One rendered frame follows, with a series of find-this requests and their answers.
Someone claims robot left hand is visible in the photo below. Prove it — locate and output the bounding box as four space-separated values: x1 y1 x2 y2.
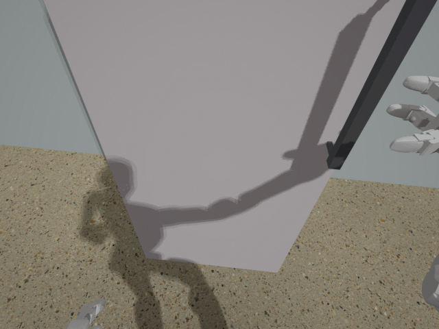
65 299 106 329

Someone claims robot right upper arm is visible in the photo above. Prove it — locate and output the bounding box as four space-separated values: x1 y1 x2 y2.
422 254 439 312

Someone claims fridge door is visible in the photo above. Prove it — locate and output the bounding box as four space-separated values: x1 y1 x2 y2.
43 0 406 273

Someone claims handle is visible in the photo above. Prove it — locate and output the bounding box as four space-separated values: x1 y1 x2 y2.
327 0 437 170

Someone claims robot right hand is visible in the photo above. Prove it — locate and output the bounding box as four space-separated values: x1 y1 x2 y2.
386 75 439 156

